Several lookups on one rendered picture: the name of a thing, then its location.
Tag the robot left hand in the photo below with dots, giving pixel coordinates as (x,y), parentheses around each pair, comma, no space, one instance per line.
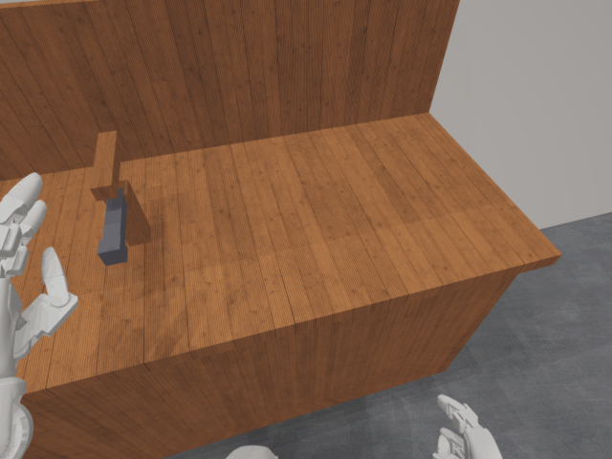
(20,218)

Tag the counter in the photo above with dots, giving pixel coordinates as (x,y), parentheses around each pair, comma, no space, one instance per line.
(301,232)

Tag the robot right hand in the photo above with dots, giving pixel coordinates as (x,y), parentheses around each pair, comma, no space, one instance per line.
(478,442)

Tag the robot left forearm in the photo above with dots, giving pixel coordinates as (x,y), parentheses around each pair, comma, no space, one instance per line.
(16,421)

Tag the tap lever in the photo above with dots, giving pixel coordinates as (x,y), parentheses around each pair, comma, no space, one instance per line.
(112,249)

